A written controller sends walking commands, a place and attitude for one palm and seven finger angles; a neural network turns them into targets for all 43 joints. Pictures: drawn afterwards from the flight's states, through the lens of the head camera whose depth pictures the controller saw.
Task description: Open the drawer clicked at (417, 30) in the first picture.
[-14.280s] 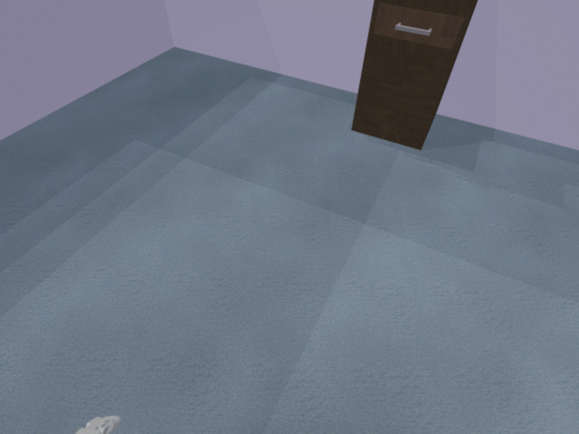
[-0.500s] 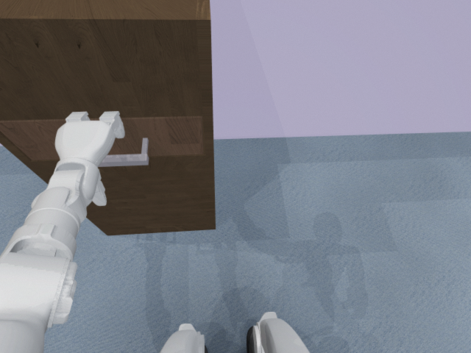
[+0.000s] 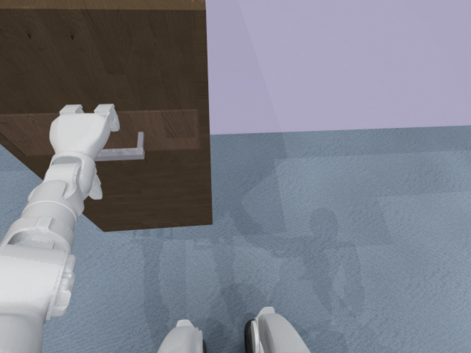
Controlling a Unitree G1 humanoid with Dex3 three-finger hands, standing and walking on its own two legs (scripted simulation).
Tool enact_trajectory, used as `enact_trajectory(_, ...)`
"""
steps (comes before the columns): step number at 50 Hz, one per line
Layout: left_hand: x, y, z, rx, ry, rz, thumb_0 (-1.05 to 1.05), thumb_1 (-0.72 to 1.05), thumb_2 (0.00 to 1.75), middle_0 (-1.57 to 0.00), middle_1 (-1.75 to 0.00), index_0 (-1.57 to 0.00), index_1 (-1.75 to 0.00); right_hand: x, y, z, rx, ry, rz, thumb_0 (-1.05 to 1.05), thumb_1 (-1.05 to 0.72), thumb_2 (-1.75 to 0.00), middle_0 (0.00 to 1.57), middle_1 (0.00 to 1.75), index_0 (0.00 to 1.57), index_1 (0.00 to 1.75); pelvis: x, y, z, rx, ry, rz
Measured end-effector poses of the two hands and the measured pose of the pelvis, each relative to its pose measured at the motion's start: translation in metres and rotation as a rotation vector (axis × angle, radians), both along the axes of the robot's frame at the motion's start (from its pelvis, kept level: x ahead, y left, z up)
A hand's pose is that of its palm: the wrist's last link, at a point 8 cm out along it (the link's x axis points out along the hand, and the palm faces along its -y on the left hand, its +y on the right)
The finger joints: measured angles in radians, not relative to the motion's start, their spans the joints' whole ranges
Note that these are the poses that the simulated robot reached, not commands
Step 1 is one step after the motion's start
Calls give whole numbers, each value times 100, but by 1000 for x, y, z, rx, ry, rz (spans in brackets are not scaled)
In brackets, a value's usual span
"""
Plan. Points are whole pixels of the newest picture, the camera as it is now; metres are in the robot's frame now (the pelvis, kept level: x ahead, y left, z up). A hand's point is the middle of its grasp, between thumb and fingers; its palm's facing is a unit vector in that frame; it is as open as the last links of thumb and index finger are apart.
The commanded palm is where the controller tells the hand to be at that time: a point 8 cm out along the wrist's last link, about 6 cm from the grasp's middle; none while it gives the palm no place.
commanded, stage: move the hooked fingers above the handle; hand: left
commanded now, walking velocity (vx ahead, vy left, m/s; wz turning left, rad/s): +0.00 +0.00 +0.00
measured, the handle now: (103, 146) +0.52 +0.23 -0.06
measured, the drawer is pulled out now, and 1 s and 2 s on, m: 0.00 0.00 0.00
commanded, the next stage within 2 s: lower the fingers behind the handle in 0.04 s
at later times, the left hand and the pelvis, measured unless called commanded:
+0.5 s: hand (95, 152) +0.48 +0.23 -0.02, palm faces -0.01 +0.00 -1.00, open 13.5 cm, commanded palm +0.49 +0.22 +0.03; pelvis -0.01 +0.00 -0.02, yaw +1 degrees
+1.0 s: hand (97, 154) +0.48 +0.23 -0.02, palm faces +0.01 +0.02 -1.00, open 13.7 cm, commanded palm +0.49 +0.22 -0.01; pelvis -0.06 -0.01 -0.06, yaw +1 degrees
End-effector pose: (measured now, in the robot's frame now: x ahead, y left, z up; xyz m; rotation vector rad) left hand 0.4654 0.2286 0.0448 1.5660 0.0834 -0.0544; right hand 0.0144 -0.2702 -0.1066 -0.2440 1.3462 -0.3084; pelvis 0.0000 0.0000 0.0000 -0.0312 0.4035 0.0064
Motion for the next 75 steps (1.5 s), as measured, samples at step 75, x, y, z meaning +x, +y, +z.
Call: enact_trajectory(75,-7,-8,-71,41,80,30,0,-49,30,-32,-120,-30,-126,-90,-8,-80,-69,-40,-1,0,-90,-90,21,30,21,30,-83,-7,-93,1,108,-6)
